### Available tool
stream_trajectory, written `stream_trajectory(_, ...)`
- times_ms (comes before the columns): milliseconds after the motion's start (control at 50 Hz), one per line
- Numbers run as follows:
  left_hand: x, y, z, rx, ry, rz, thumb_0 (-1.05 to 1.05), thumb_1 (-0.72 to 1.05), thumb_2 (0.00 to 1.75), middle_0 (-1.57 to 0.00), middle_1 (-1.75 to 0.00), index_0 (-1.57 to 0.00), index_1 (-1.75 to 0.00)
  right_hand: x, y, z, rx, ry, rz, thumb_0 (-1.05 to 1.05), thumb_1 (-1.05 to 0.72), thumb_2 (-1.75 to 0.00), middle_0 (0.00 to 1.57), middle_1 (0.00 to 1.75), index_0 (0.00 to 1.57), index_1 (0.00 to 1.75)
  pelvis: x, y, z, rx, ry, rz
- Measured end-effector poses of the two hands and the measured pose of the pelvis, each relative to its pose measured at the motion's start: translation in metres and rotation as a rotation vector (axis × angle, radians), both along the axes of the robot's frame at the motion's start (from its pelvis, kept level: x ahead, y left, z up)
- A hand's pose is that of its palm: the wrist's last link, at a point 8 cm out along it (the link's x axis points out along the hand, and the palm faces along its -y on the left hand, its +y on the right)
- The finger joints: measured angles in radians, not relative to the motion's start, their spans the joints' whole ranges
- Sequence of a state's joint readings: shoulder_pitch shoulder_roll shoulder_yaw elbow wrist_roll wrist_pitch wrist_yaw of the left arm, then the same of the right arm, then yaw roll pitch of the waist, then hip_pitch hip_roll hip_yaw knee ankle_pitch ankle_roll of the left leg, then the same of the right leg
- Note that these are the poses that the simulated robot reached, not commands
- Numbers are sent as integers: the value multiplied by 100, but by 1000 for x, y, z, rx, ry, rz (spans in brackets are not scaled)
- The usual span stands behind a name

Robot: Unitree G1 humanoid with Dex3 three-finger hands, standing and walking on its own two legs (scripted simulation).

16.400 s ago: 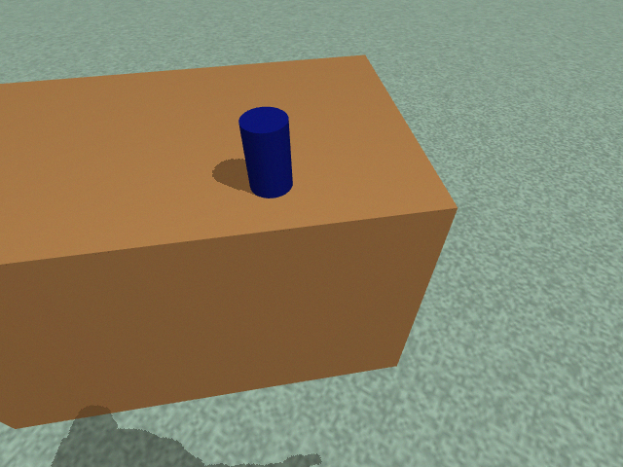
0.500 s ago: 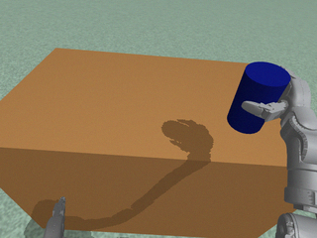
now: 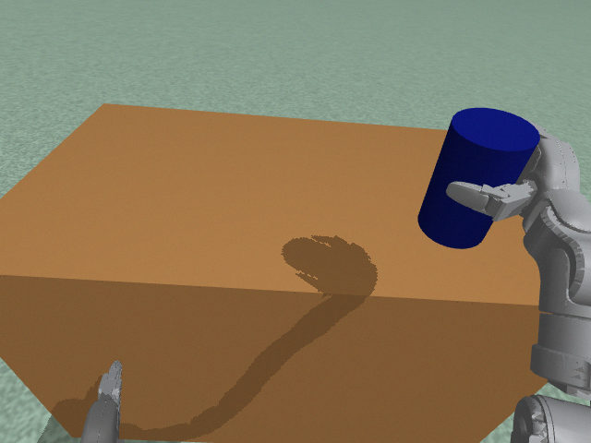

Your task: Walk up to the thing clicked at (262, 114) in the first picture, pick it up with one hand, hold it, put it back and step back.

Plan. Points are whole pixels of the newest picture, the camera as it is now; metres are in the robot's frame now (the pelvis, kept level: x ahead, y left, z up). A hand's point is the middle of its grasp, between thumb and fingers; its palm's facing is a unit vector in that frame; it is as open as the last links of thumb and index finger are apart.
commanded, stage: lift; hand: right
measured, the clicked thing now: (469, 182) +0.36 -0.18 +0.25
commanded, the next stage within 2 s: hold in 0.02 s
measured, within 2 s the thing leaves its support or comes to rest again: neither
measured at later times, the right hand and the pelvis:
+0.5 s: hand (492, 158) +0.34 -0.18 +0.29, palm faces +0.20 +0.98 -0.03, open 11.8 cm; pelvis +0.00 +0.00 +0.00, yaw +0 degrees
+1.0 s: hand (493, 149) +0.35 -0.19 +0.30, palm faces +0.19 +0.98 -0.03, open 11.8 cm; pelvis +0.01 -0.01 +0.00, yaw +0 degrees
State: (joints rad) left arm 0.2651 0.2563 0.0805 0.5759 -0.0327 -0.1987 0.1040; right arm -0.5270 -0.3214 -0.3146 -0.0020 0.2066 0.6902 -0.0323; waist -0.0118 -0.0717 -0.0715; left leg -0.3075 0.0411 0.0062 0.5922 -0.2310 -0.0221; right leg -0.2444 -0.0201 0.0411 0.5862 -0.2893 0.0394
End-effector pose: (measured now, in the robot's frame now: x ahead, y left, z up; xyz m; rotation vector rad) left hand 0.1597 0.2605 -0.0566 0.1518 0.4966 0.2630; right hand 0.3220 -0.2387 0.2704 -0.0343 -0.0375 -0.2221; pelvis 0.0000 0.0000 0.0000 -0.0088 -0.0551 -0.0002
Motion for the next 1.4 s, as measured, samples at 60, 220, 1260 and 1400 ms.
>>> stream_trajectory(60, 0, -1, 3, 1, -15, -6, -2, -60, 9, -5, -3, -2, -5, -1, 3, -1, 1, 10, 7, -4, 61, -96, 61, 99, 66, 100, -2, 1, 0, -1, -2, 0)
stream_trajectory(220, 7, -4, 10, -2, -66, -18, -2, -60, 9, -5, -3, -3, -5, -8, 11, 0, -2, -5, 31, -4, 61, -96, 61, 99, 66, 101, -1, 1, 0, 0, -4, 2)
stream_trajectory(1260, 20, -8, 6, -13, -61, -21, -2, -60, 9, -5, -3, -3, -5, -10, 5, 24, -16, -26, 23, -4, 61, -97, 60, 101, 65, 102, 12, -4, 0, 2, 5, 5)
stream_trajectory(1400, 21, -13, 0, -14, -33, -52, -2, -60, 9, -5, -3, -3, -5, -18, 5, 38, -28, -59, 20, -4, 61, -97, 60, 101, 65, 102, 12, -2, 0, 5, -2, -6)
